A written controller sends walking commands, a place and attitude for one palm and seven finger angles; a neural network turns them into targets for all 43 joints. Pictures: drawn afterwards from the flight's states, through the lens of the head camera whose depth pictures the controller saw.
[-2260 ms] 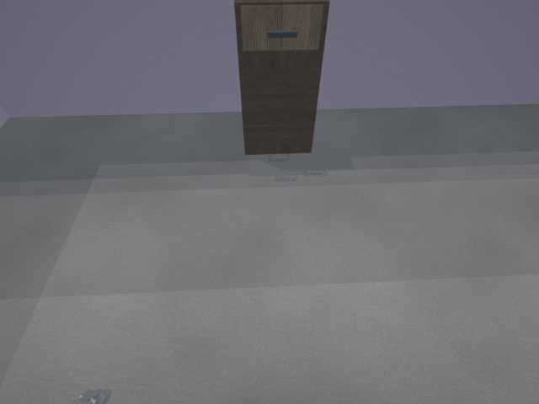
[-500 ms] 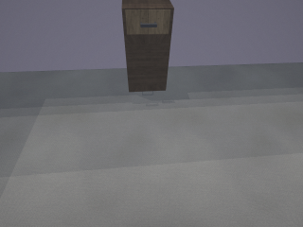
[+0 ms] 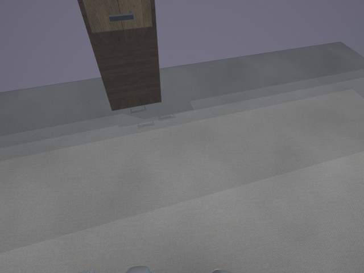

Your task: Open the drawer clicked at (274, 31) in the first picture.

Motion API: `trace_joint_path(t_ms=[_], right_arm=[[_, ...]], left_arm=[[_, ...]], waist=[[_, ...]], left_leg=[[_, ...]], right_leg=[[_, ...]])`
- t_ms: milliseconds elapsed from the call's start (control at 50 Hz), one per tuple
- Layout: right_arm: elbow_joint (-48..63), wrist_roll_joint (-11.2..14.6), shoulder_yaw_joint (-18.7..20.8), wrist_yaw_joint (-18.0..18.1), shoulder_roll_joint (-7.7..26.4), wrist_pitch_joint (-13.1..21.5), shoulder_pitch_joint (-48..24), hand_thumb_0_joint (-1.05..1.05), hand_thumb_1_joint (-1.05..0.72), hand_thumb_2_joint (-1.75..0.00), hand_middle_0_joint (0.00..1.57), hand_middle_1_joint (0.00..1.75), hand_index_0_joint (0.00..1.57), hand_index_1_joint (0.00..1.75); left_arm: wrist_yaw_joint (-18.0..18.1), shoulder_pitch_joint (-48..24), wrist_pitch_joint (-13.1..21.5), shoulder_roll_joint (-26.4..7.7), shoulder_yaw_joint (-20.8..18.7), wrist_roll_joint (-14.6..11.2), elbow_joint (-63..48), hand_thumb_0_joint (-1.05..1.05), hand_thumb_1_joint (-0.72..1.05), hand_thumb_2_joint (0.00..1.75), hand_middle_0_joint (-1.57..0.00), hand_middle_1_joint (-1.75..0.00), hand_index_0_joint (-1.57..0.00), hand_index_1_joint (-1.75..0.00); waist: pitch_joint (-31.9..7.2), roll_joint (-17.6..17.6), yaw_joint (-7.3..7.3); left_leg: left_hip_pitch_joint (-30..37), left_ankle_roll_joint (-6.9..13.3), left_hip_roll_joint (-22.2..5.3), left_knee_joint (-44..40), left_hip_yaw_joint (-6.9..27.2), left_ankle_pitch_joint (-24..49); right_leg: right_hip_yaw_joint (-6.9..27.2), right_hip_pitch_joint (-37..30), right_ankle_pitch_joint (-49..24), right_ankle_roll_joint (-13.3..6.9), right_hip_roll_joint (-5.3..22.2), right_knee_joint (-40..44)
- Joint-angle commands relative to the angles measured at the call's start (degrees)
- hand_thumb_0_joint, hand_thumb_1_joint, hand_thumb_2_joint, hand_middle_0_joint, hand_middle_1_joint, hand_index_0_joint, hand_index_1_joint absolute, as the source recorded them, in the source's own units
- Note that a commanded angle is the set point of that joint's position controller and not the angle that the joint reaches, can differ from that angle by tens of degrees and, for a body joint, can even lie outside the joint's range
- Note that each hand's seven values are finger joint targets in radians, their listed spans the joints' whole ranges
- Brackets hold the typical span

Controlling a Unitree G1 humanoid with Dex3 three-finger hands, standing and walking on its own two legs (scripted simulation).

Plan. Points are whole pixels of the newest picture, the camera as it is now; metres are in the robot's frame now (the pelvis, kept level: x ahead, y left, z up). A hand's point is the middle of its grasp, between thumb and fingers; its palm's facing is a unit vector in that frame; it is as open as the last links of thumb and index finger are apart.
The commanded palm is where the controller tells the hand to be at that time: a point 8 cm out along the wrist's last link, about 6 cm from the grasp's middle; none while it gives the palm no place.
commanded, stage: walk to a spot facing it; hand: left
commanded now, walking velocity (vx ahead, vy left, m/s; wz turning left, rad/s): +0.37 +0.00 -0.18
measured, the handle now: (120, 15) +1.31 +0.42 -0.04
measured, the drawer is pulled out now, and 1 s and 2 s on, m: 0.00 0.00 0.00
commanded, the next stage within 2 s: turn to face it in 1.18 s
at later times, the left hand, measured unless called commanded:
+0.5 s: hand (97, 225) +0.25 +0.25 -0.15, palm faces -0.10 -0.99 -0.14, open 7.3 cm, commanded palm none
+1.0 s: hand (159, 136) +0.56 +0.12 -0.14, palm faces -0.25 -0.95 -0.21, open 7.1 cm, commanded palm none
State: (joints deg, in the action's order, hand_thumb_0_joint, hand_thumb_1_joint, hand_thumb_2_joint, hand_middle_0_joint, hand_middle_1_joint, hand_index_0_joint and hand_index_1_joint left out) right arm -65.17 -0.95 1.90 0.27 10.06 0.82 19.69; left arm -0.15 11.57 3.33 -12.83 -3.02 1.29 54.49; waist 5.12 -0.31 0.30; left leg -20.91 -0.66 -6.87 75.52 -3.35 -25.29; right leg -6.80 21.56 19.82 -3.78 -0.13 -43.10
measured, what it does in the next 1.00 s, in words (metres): walks ahead, turning right: left foot, then right foot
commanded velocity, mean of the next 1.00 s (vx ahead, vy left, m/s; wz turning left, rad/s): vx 0.37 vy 0.00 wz -0.20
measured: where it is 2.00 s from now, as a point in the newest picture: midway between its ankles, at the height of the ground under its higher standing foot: (194, 196)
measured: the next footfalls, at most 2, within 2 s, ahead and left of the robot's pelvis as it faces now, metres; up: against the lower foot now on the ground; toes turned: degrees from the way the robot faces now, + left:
left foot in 0.28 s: +0.27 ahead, +0.14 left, +0.00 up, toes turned +5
right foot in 0.84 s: +0.48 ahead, -0.13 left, +0.00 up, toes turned -25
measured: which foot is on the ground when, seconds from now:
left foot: up 0.00-0.26, down 0.28-0.86, up 0.88-1.00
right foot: down 0.00-0.30, up 0.32-0.82, down 0.84-1.00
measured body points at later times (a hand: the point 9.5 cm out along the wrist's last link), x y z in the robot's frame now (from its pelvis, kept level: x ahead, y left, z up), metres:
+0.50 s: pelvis +0.21 +0.07 +0.03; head +0.22 +0.10 +0.48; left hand +0.25 +0.30 -0.14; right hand +0.19 -0.17 -0.10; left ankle +0.23 +0.14 -0.71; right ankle +0.19 -0.08 -0.61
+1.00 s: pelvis +0.42 -0.03 +0.02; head +0.43 -0.03 +0.47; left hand +0.58 +0.17 -0.12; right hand +0.30 -0.20 -0.14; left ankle +0.40 +0.12 -0.62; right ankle +0.44 -0.11 -0.71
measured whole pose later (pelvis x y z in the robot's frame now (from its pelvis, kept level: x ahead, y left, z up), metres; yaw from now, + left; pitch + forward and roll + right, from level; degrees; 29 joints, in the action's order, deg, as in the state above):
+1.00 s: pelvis +0.42 -0.03 +0.02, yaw -17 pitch -2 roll -1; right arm -65.1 -1.1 2.6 0.7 6.2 1.4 21.7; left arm 1.2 9.3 4.0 -9.2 -3.9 0.8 58.7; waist 2.8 -1.2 -2.6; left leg -25.1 -1.2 -9.2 71.1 -4.3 -20.1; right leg -9.5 17.0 13.4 -4.6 -1.0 -31.5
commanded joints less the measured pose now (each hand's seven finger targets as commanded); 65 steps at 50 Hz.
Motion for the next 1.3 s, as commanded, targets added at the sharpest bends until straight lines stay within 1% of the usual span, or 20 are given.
trace_joint_path(t_ms=[0,160,220,240,280,300,340,400,700,780,800,820,840,860,920,960,1180,1240,1260,1280], right_arm=[[7.47,-0.9,1.17,-0.44,3.56,1.26,-2.16,0.0,-0.9,-0.9,0.2,0.3,0.2,0.3],[11.77,-0.12,1.46,-1.95,2.98,2.32,-8.85,0.0,-0.9,-0.9,0.2,0.3,0.2,0.3],[10.49,-0.18,2.09,-1.44,4.82,3.06,-4.32,0.0,-0.9,-0.9,0.2,0.3,0.2,0.3],[8.35,-0.47,2.74,-0.84,7.0,3.55,2.53,0.0,-0.9,-0.9,0.2,0.3,0.2,0.3],[6.0,-1.37,4.34,-0.02,15.46,3.28,13.59,0.0,-0.9,-0.9,0.2,0.3,0.2,0.3],[6.08,-0.97,3.75,0.36,12.68,2.94,9.94,0.0,-0.9,-0.9,0.2,0.3,0.2,0.3],[7.95,-0.76,2.32,0.51,7.31,3.43,2.77,0.0,-0.9,-0.9,0.2,0.3,0.2,0.3],[7.13,-0.5,1.83,0.99,4.19,4.65,1.25,0.0,-0.9,-0.9,0.2,0.3,0.2,0.3],[-0.66,-0.94,1.26,1.29,4.3,4.17,13.46,0.0,-0.9,-0.9,0.2,0.3,0.2,0.3],[-0.7,-0.44,1.55,1.34,6.25,3.74,10.95,0.0,-0.9,-0.9,0.2,0.3,0.2,0.3],[-0.24,0.1,1.62,0.81,5.96,3.82,10.04,0.0,-0.9,-0.9,0.2,0.3,0.2,0.3],[1.72,0.94,1.07,0.44,2.18,4.08,11.05,0.0,-0.9,-0.9,0.2,0.3,0.2,0.3],[3.56,1.03,0.93,0.79,1.1,4.0,7.45,0.0,-0.9,-0.9,0.2,0.3,0.2,0.3],[3.92,0.76,1.38,0.64,1.73,3.82,5.17,0.0,-0.9,-0.9,0.2,0.3,0.2,0.3],[3.39,-0.44,1.62,0.37,-0.13,1.89,3.95,0.0,-0.9,-0.9,0.2,0.3,0.2,0.3],[2.91,-0.77,1.53,0.06,-1.37,0.81,6.42,0.0,-0.9,-0.9,0.2,0.3,0.2,0.3],[10.37,-0.44,1.24,-1.92,1.84,1.95,-10.24,0.0,-0.9,-0.9,0.2,0.3,0.2,0.3],[7.87,-0.72,1.67,-1.11,4.76,2.81,-2.53,0.0,-0.9,-0.9,0.2,0.3,0.2,0.3],[6.01,-1.21,2.48,-0.39,8.84,3.23,4.19,0.0,-0.9,-0.9,0.2,0.3,0.2,0.3],[5.08,-1.32,3.5,0.09,14.77,3.0,9.66,0.0,-0.9,-0.9,0.2,0.3,0.2,0.3]], left_arm=[[0.99,6.98,0.19,-6.44,-0.94,0.4,0.98,0.0,0.9,0.9,-0.2,-0.3,-0.2,-0.3],[0.41,8.0,0.45,-7.75,-1.55,0.25,2.76,0.0,0.9,0.9,-0.2,-0.3,-0.2,-0.3],[0.34,7.44,0.01,-6.87,-1.72,-0.01,3.14,0.0,0.9,0.9,-0.2,-0.3,-0.2,-0.3],[0.16,7.12,-0.08,-5.34,-1.61,-0.14,2.78,0.0,0.9,0.9,-0.2,-0.3,-0.2,-0.3],[-0.3,8.4,0.16,-0.82,-0.87,-0.29,0.37,0.0,0.9,0.9,-0.2,-0.3,-0.2,-0.3],[0.05,5.56,-0.09,-2.1,-1.13,0.21,0.51,0.0,0.9,0.9,-0.2,-0.3,-0.2,-0.3],[-0.98,3.89,-0.48,-1.3,-1.39,0.61,1.5,0.0,0.9,0.9,-0.2,-0.3,-0.2,-0.3],[-1.28,7.72,-2.19,1.29,-1.34,0.83,3.52,0.0,0.9,0.9,-0.2,-0.3,-0.2,-0.3],[-1.77,-9.97,-2.29,2.59,-0.23,0.46,-0.45,0.0,0.9,0.9,-0.2,-0.3,-0.2,-0.3],[-1.23,3.75,-0.96,0.07,-1.06,0.73,3.71,0.0,0.9,0.9,-0.2,-0.3,-0.2,-0.3],[-0.83,12.03,-0.23,-3.33,-2.06,0.97,6.34,0.0,0.9,0.9,-0.2,-0.3,-0.2,-0.3],[0.16,18.82,0.24,-9.33,-3.68,0.78,7.75,0.0,0.9,0.9,-0.2,-0.3,-0.2,-0.3],[0.33,21.15,0.04,-12.6,-3.83,-0.65,8.75,0.0,0.9,0.9,-0.2,-0.3,-0.2,-0.3],[0.52,16.69,0.11,-11.94,-3.64,-0.9,7.27,0.0,0.9,0.9,-0.2,-0.3,-0.2,-0.3],[1.12,4.85,0.39,-3.5,-1.44,-0.41,4.57,0.0,0.9,0.9,-0.2,-0.3,-0.2,-0.3],[1.14,4.1,0.96,-1.45,-0.97,0.2,4.5,0.0,0.9,0.9,-0.2,-0.3,-0.2,-0.3],[0.57,9.0,1.09,-5.38,-1.05,0.1,6.13,0.0,0.9,0.9,-0.2,-0.3,-0.2,-0.3],[0.65,8.63,0.39,-5.14,-1.09,-0.23,6.63,0.0,0.9,0.9,-0.2,-0.3,-0.2,-0.3],[0.43,10.1,0.18,-2.92,-0.72,-0.61,6.25,0.0,0.9,0.9,-0.2,-0.3,-0.2,-0.3],[0.12,11.34,0.35,-0.16,-0.04,-1.11,5.3,0.0,0.9,0.9,-0.2,-0.3,-0.2,-0.3]], waist=[[-1.18,3.72,-0.71],[-1.16,6.93,0.3],[-1.24,2.29,-2.43],[-3.88,-2.67,-5.34],[-8.69,-21.2,-7.29],[-5.83,-15.94,-6.62],[1.5,-6.48,-3.2],[-0.34,-5.56,-0.16],[3.57,-6.57,-4.21],[-4.57,-6.09,3.05],[-10.44,-3.01,6.74],[-16.89,8.98,8.47],[-16.07,9.32,7.47],[-14.71,8.95,6.66],[-2.7,0.39,-0.1],[-1.67,4.06,-2.4],[1.19,5.34,0.89],[-2.04,0.12,-3.15],[-7.48,-7.7,-5.13],[-11.98,-19.53,-6.02]], left_leg=[[-10.9,-0.83,-3.06,-5.86,0.8,5.98],[-3.15,-1.07,-0.07,-34.22,-3.08,12.27],[9.33,-0.77,2.2,-43.27,-4.7,13.77],[18.38,0.16,0.66,-46.9,-2.02,10.69],[28.04,8.42,-21.15,-63.46,29.91,-4.01],[21.35,8.82,-21.44,-66.45,30.16,-13.3],[11.42,7.58,-17.62,-67.49,20.66,-9.58],[8.31,6.01,-12.79,-66.63,5.99,4.99],[23.69,7.07,-12.87,-62.57,-8.3,34.91],[22.94,4.47,-11.04,-43.0,-12.51,56.61],[13.13,2.59,-9.35,-30.5,-13.09,49.86],[-4.36,0.34,-2.47,-11.84,-13.62,16.08],[-14.76,-0.37,2.94,3.11,-6.77,-8.45],[-14.82,0.31,-0.36,5.39,0.23,-3.27],[-11.04,0.06,-4.91,-0.99,1.74,6.59],[-8.48,-0.79,-4.78,-6.93,0.36,8.29],[-4.77,-0.79,-0.94,-37.01,-3.89,13.21],[11.42,-0.26,1.38,-47.2,-5.73,15.93],[23.54,2.52,-5.22,-50.41,2.63,20.96],[30.72,9.13,-18.72,-54.91,18.0,30.08]], right_leg=[[21.49,-2.86,-4.1,-7.74,15.6,29.17],[15.12,-6.78,-3.3,-5.95,12.5,29.44],[13.28,-3.6,-3.31,-3.86,9.86,23.19],[10.76,-0.81,-7.27,-2.46,6.72,12.29],[4.01,15.31,13.32,1.26,-2.18,-20.5],[7.51,17.36,9.81,0.86,1.06,-28.26],[7.99,18.39,0.15,1.4,5.41,-30.8],[7.2,13.69,-6.02,2.91,6.66,-27.14],[-0.89,14.03,-9.53,1.66,4.97,3.55],[-5.57,-6.96,-8.6,-1.45,-0.99,11.6],[-1.44,-22.56,-12.55,-3.11,2.02,12.68],[20.49,-37.76,-17.0,-8.66,17.89,15.5],[34.59,-38.84,-28.82,-13.93,26.28,22.05],[31.07,-30.99,-23.31,-12.1,25.14,24.38],[18.58,-8.29,-6.37,-7.22,19.22,30.83],[12.59,-3.12,-7.47,-5.82,16.38,32.23],[9.94,-10.93,-12.6,-5.22,15.51,30.1],[6.59,-8.63,-19.47,-2.6,11.38,17.38],[3.2,-2.16,-16.65,0.3,6.8,4.35],[-2.5,6.78,8.2,3.04,0.81,-11.73]])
